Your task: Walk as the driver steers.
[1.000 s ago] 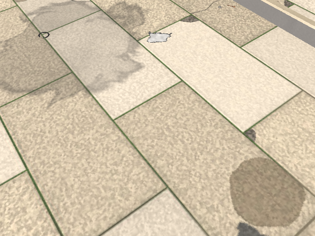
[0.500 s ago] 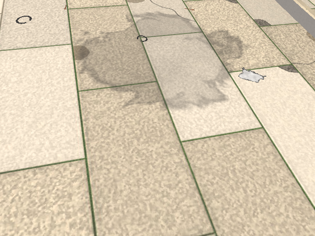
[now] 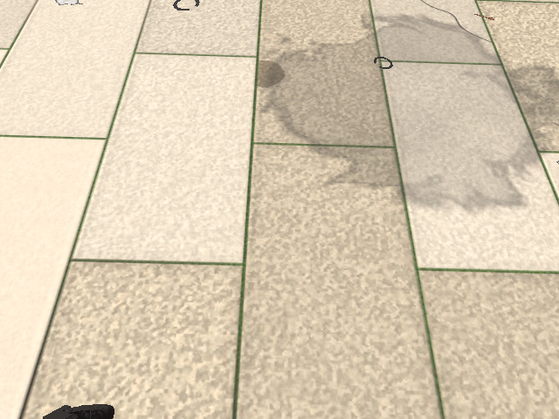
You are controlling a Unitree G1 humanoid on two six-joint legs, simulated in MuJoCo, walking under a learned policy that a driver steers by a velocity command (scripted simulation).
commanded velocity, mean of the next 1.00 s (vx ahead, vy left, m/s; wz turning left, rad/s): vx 0.14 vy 0.00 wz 0.15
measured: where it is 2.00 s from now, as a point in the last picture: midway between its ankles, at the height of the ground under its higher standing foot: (264, 366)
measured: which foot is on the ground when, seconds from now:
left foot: down 0.00-0.04, up 0.06-0.42, down 0.44-0.82, up 0.84-1.00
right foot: up 0.00-0.02, down 0.04-0.44, up 0.46-0.78, down 0.80-1.00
